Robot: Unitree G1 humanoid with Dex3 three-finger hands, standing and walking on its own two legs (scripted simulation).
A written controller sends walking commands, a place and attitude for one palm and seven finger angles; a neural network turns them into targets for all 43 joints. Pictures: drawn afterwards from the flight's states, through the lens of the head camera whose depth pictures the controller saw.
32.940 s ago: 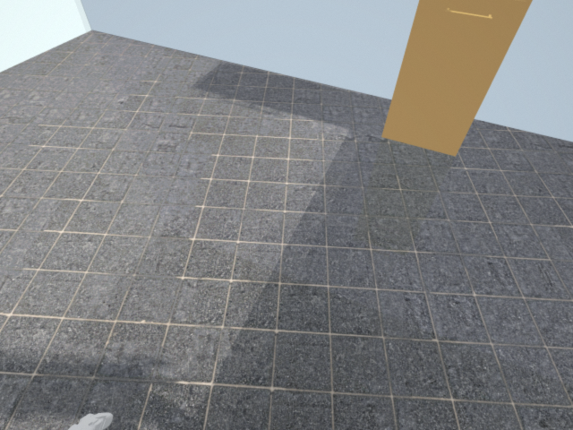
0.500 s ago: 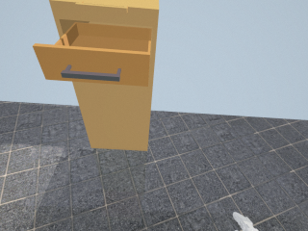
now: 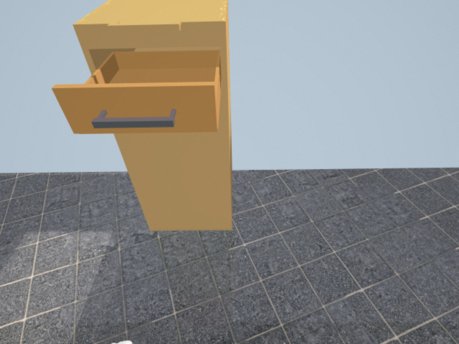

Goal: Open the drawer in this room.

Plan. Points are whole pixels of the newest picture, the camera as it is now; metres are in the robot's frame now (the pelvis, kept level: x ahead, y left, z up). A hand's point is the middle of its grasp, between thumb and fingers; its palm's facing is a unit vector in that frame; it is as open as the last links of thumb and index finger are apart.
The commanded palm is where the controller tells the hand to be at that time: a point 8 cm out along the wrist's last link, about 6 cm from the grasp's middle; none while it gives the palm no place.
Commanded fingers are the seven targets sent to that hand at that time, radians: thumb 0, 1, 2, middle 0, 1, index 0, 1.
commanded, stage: let the arm hang, fingers relaxed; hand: left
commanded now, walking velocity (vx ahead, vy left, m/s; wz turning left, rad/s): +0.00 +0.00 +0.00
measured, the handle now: (136, 117) +0.60 +0.23 +0.12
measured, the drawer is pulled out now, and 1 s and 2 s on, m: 0.25 0.25 0.25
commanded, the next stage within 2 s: look to check the result in 0.86 s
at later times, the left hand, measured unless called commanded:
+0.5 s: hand out of the picture -0.03 +0.18 -0.15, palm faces +0.04 -0.97 -0.23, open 7.3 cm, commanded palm none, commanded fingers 0.00 0.90 0.90 -0.20 -0.30 -0.20 -0.30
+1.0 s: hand out of the picture +0.04 +0.17 -0.14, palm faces +0.00 -0.97 -0.23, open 7.4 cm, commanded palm none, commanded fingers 0.00 0.90 0.90 -0.20 -0.30 -0.20 -0.30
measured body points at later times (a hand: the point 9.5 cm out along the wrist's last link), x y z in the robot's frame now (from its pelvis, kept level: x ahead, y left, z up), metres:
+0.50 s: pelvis +0.01 +0.00 +0.02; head +0.01 -0.01 +0.47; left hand -0.03 +0.23 -0.13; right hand -0.04 -0.20 -0.15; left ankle +0.05 +0.12 -0.72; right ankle +0.04 -0.11 -0.72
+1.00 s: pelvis +0.02 -0.01 +0.03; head +0.04 -0.03 +0.47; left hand +0.04 +0.22 -0.13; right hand -0.01 -0.23 -0.14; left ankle +0.05 +0.12 -0.72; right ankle +0.04 -0.11 -0.72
